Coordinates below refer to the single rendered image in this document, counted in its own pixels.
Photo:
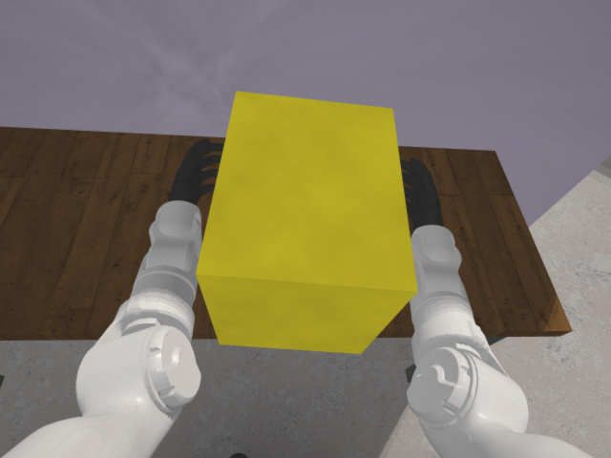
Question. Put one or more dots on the right robot forearm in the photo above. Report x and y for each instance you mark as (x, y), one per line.
(440, 310)

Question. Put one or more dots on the right robot upper arm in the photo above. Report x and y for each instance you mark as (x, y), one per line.
(467, 409)

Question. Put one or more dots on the table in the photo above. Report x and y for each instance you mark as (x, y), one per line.
(76, 208)

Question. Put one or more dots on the robot left hand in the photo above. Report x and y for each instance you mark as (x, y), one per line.
(187, 183)

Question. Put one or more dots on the left robot upper arm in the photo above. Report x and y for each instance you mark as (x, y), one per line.
(130, 391)

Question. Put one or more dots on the left robot forearm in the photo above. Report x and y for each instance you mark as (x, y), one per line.
(166, 283)

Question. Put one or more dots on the robot right hand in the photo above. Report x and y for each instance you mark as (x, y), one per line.
(424, 208)

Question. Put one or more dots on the carton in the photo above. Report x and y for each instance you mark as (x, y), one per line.
(307, 245)

